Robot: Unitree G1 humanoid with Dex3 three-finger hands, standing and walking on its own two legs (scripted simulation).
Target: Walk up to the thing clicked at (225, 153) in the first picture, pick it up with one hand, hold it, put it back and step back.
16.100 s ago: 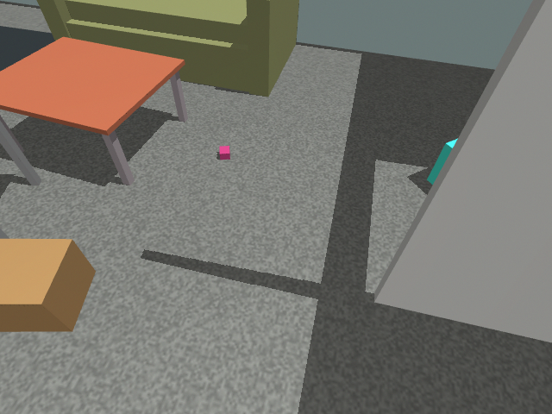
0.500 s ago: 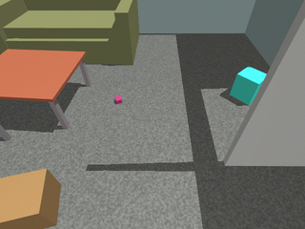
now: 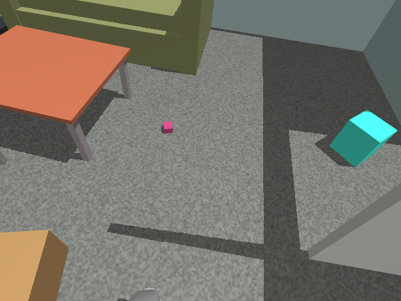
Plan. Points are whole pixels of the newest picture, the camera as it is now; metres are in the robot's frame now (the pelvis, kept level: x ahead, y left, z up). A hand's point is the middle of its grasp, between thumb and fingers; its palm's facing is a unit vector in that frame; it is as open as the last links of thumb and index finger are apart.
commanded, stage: walk up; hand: left
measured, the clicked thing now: (167, 127) +1.21 +0.22 -0.73
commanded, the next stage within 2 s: none
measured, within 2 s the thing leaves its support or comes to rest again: neither
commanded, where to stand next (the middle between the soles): +0.84 +0.00 m, yaw -2 degrees
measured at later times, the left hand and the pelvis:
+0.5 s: hand (106, 214) +0.31 +0.24 -0.11, palm faces +0.00 -0.91 -0.41, open 7.4 cm; pelvis +0.24 -0.04 +0.00, yaw -1 degrees
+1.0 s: hand (106, 162) +0.49 +0.29 -0.14, palm faces -0.06 -0.94 -0.33, open 7.4 cm; pelvis +0.44 +0.02 +0.02, yaw -1 degrees
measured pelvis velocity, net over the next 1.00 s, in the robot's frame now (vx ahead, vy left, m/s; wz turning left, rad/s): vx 0.44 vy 0.02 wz -0.02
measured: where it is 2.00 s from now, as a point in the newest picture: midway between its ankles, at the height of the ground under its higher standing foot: (195, 190)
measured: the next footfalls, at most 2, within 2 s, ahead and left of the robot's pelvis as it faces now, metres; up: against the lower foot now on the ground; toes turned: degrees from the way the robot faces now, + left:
right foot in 0.36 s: +0.34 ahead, -0.15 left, +0.00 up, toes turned -6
left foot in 0.80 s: +0.52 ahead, +0.12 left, +0.00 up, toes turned +5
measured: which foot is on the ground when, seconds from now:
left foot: down 0.00-0.38, up 0.40-0.78, down 0.80-1.00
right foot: up 0.00-0.34, down 0.36-0.84, up 0.86-1.00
